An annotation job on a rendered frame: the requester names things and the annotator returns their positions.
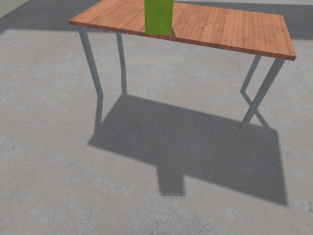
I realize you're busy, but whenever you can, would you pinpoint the carton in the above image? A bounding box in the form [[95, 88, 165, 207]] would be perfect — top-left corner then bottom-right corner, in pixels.
[[144, 0, 174, 35]]

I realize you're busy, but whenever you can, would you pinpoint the table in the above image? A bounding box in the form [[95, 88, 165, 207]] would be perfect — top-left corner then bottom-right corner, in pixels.
[[69, 0, 297, 132]]

